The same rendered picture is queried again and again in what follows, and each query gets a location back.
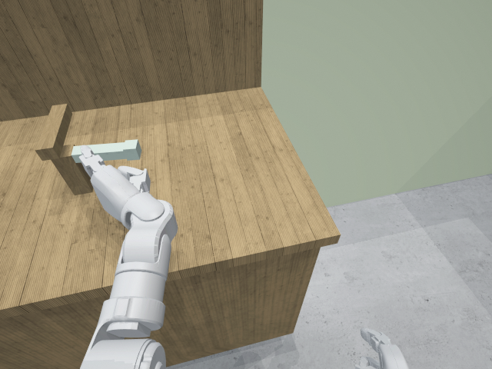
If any robot left forearm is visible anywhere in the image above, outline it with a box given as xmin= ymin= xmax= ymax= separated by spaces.
xmin=80 ymin=192 xmax=178 ymax=369

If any robot left upper arm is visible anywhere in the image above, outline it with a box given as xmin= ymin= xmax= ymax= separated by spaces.
xmin=81 ymin=338 xmax=166 ymax=369

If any counter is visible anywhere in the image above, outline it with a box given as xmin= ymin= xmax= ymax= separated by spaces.
xmin=0 ymin=0 xmax=341 ymax=369

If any robot left hand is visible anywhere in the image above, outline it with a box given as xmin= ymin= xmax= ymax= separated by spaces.
xmin=79 ymin=145 xmax=151 ymax=222

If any tap lever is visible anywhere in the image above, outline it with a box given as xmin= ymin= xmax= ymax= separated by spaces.
xmin=71 ymin=139 xmax=141 ymax=163

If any robot right hand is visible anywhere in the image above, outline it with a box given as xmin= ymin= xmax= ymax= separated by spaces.
xmin=355 ymin=327 xmax=410 ymax=369

